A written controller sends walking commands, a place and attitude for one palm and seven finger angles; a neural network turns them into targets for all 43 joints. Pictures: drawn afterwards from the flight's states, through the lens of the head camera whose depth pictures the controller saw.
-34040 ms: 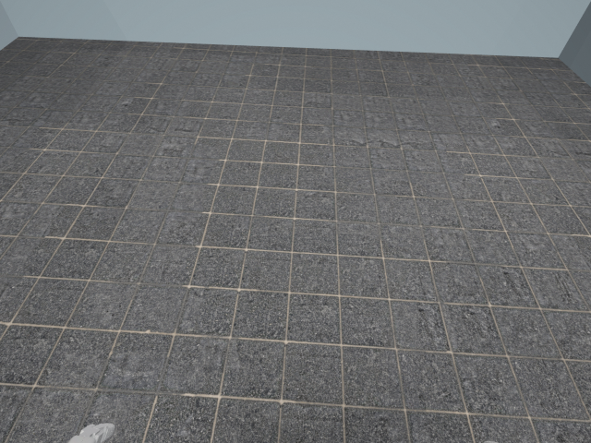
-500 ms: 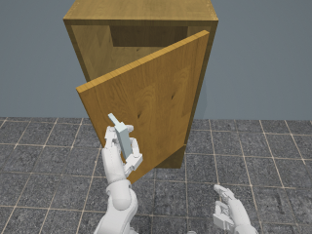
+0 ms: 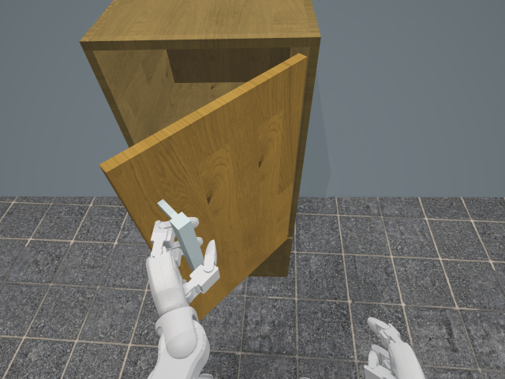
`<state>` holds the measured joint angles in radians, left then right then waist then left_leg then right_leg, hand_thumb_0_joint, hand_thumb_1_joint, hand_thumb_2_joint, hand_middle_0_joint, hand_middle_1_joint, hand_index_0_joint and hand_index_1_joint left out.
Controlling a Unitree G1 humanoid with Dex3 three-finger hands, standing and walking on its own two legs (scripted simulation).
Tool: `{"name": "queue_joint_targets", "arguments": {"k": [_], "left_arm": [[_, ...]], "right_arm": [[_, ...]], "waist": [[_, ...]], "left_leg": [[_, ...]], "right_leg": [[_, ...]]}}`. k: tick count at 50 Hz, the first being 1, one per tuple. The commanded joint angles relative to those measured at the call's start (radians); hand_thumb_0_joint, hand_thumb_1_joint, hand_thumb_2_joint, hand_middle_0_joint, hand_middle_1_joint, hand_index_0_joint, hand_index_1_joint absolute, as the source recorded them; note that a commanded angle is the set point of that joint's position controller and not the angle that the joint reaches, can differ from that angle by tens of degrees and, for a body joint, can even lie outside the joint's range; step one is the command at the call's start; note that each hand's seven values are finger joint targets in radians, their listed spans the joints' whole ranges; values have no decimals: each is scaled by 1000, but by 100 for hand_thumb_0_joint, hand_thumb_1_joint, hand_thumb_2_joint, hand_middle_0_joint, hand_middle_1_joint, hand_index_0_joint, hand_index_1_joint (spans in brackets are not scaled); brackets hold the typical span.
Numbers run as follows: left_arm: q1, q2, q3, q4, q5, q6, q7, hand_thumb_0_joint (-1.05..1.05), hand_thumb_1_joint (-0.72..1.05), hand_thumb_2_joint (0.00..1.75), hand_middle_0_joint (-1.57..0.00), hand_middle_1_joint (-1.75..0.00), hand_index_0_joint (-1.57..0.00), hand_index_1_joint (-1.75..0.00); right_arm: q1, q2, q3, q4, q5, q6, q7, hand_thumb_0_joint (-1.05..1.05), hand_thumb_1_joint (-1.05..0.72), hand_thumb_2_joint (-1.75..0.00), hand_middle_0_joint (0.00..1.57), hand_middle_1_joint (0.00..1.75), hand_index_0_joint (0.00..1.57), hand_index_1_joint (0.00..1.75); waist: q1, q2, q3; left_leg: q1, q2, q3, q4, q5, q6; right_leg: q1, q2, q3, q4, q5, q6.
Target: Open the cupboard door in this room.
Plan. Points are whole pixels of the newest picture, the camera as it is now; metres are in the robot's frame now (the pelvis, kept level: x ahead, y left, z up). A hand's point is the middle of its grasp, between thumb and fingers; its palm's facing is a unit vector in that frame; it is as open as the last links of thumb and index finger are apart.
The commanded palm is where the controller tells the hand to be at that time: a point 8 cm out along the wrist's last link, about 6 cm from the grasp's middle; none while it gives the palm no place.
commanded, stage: open thumb and fingers to let go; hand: left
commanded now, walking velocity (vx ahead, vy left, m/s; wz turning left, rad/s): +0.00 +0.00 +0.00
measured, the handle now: (183, 239) +0.32 +0.13 +0.05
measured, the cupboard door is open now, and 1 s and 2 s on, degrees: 46 50 48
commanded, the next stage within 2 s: slide the hand sideways off the handle in 0.58 s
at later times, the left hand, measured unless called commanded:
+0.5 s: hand (202, 267) +0.28 +0.09 +0.05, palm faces +0.33 -0.94 -0.04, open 14.8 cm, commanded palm +0.23 +0.12 +0.05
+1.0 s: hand (205, 295) +0.23 +0.08 +0.05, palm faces -0.09 -1.00 +0.03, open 16.3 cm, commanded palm +0.21 +0.13 +0.05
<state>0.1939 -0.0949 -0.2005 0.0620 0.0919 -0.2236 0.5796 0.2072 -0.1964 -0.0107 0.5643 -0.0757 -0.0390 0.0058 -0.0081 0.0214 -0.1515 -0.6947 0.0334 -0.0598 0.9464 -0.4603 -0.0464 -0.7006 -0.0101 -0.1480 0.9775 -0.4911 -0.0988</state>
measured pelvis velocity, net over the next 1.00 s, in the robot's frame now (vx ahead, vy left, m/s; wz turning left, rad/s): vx -0.02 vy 0.06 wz -0.05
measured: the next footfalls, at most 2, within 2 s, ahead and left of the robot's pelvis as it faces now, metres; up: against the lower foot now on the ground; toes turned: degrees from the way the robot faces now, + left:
none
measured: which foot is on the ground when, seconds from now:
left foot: down 0.00-1.00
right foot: down 0.00-1.00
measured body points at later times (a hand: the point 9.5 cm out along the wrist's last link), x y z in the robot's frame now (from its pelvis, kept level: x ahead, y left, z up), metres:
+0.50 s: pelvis -0.01 +0.03 -0.01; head +0.03 +0.01 +0.44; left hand +0.25 +0.14 +0.05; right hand +0.17 -0.19 -0.10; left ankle +0.01 +0.18 -0.68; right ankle +0.00 -0.05 -0.68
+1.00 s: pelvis -0.02 +0.06 -0.01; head +0.02 +0.05 +0.43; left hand +0.23 +0.13 +0.05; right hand +0.14 -0.17 -0.10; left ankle +0.01 +0.18 -0.68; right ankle +0.00 -0.05 -0.68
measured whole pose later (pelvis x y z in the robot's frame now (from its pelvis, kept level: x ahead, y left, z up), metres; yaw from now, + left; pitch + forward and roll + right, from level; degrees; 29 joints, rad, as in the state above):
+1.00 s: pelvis -0.02 +0.06 -0.01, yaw -3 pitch +11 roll +0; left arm 0.24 -0.01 -0.33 -0.02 0.04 -0.29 0.23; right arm 0.26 -0.20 0.01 0.44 -0.02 -0.05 0.01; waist -0.01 0.04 -0.11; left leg -0.77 0.00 -0.01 1.07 -0.50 0.00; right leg -0.78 -0.03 -0.07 1.06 -0.48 -0.02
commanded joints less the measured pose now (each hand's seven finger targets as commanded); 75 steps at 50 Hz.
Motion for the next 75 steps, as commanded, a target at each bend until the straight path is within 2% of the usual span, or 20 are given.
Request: {"name": "queue_joint_targets", "arguments": {"k": [1, 5, 8, 10, 19, 28, 34, 35, 36, 38, 40, 42, 44, 46, 48, 50, 55, 58, 64, 75], "left_arm": [[-145, -71, -37, -216, 27, -89, -14, 0, -1, 51, -33, -125, -33, -125], [-103, -65, -25, -220, 24, -100, -14, 0, -29, 39, -32, -122, -32, -122], [-98, -56, -15, -202, 23, -97, -11, 0, -50, 30, -30, -120, -30, -120], [-124, -69, -23, -215, 20, -100, -4, 0, -50, 30, -30, -120, -30, -120], [-172, -103, -58, -204, 33, -86, 16, 0, -50, 30, -22, -75, -22, -75], [-166, -157, -98, -204, 38, -48, 35, 0, -50, 30, -15, -30, -15, -30], [-212, -176, -92, -192, 32, -19, 53, 0, -50, 30, -15, -30, -15, -30], [-220, -46, -311, -245, 128, -79, -158, 0, -50, 30, -15, -30, -15, -30], [-236, 16, -233, -287, 86, -134, -271, 0, -50, 30, -15, -30, -15, -30], [-220, 42, -236, -353, 30, -191, -424, 0, -50, 30, -15, -30, -15, -30], [-160, 25, -195, -340, -45, -198, -474, 0, -50, 30, -15, -30, -15, -30], [-159, -1, -172, -339, -92, -180, -453, 0, -50, 30, -15, -30, -15, -30], [-109, 10, -134, -315, -91, -155, -404, 0, -50, 30, -15, -30, -15, -30], [-110, 27, -115, -307, -57, -138, -355, 0, -50, 30, -15, -30, -15, -30], [-89, 53, -107, -346, -21, -134, -327, 0, -50, 30, -15, -30, -15, -30], [-64, 37, -126, -335, -3, -124, -318, 0, -50, 30, -15, -30, -15, -30], [39, 50, -117, -382, -21, -117, -338, 0, -50, 30, -15, -30, -15, -30], [89, 74, -89, -385, -34, -110, -349, 0, -50, 30, -15, -30, -15, -30], [170, 94, -64, -437, -52, -131, -375, 0, -50, 30, -15, -30, -15, -30], [360, 158, -12, -555, -89, -168, -444, 0, -50, 30, -15, -30, -15, -30]], "right_arm": [[-77, -61, -16, -155, 3, -61, -6, 0, -90, -90, 20, 30, 20, 30], [-76, -59, -21, -160, 5, -64, -10, 0, -90, -90, 20, 30, 20, 30], [-72, -60, -19, -159, 7, -65, -14, 0, -90, -90, 20, 30, 20, 30], [-76, -61, -20, -160, 4, -68, -14, 0, -90, -90, 20, 30, 20, 30], [-77, -61, -16, -162, 6, -79, -11, 0, -90, -90, 20, 30, 20, 30], [-90, -61, -14, -180, 9, -78, 8, 0, -90, -90, 20, 30, 20, 30], [-116, -60, -9, -178, 9, -67, 16, 0, -90, -90, 20, 30, 20, 30], [-23, -109, -10, -159, 21, -65, 23, 0, -90, -90, 20, 30, 20, 30], [-24, -96, -22, -182, 26, -65, 19, 0, -90, -90, 20, 30, 20, 30], [-21, -100, -22, -215, 39, -74, 15, 0, -90, -90, 20, 30, 20, 30], [-26, -92, -14, -246, 55, -83, 8, 0, -90, -90, 20, 30, 20, 30], [-35, -92, -6, -272, 64, -89, 3, 0, -90, -90, 20, 30, 20, 30], [-42, -97, -5, -286, 63, -85, 1, 0, -90, -90, 20, 30, 20, 30], [-38, -98, -5, -292, 58, -76, 4, 0, -90, -90, 20, 30, 20, 30], [-31, -97, -9, -304, 55, -70, 9, 0, -90, -90, 20, 30, 20, 30], [-24, -93, -7, -308, 54, -62, 12, 0, -90, -90, 20, 30, 20, 30], [-28, -90, -5, -331, 61, -53, 11, 0, -90, -90, 20, 30, 20, 30], [-23, -95, 0, -336, 62, -48, 6, 0, -90, -90, 20, 30, 20, 30], [-19, -94, 1, -342, 60, -55, 3, 0, -90, -90, 20, 30, 20, 30], [6, -98, -9, -364, 62, -62, 0, 0, -90, -90, 20, 30, 20, 30]], "waist": [[-19, -132, -200], [-9, -141, -226], [-13, -171, -196], [-14, -150, -209], [-21, -113, -199], [-1, -70, -211], [9, -51, -198], [-99, -101, -132], [-63, -72, -190], [-54, -3, -243], [-38, -16, -198], [-35, -58, -155], [-21, -81, -137], [-17, -99, -140], [4, -81, -196], [-1, -77, -180], [14, -54, -160], [8, -106, -124], [8, -61, -103], [10, -41, -147]], "left_leg": [[-17, -63, 28, -22, 152, 46], [-27, -62, 27, -21, 160, 46], [-31, -61, 26, -24, 147, 48], [-17, -61, 30, -22, 151, 50], [20, -59, 36, -26, 156, 54], [62, -54, 33, -48, 207, 52], [68, -53, 30, -58, 193, 49], [78, -54, 32, -30, 210, 73], [67, -54, 36, -19, 216, 76], [90, -54, 38, -9, 224, 78], [75, -52, 30, -26, 167, 71], [46, -54, 21, -40, 95, 69], [30, -53, 19, -49, 66, 66], [21, -53, 17, -51, 55, 65], [26, -55, 22, -48, 90, 64], [20, -54, 27, -48, 89, 63], [23, -54, 39, -62, 81, 62], [7, -52, 36, -62, 73, 64], [-9, -54, 37, -47, 65, 60], [-26, -58, 42, 3, 157, 63]], "right_leg": [[240, -83, 254, -242, 370, 126], [261, -82, 255, -229, 396, 124], [241, -74, 243, -238, 350, 121], [224, -69, 231, -228, 339, 119], [160, -40, 171, -204, 273, 100], [137, -1, 92, -153, 275, 69], [115, 8, 77, -146, 225, 62], [63, -5, 121, -135, 316, 70], [100, -11, 125, -120, 352, 65], [120, -14, 132, -95, 364, 58], [95, -5, 116, -103, 274, 58], [69, 0, 106, -120, 165, 64], [53, 3, 98, -121, 111, 66], [44, 3, 98, -113, 90, 65], [72, 3, 100, -94, 125, 59], [68, 1, 99, -93, 135, 59], [83, 5, 99, -105, 132, 58], [80, 10, 98, -114, 124, 63], [58, 11, 99, -99, 122, 64], [82, 14, 109, -54, 260, 68]]}}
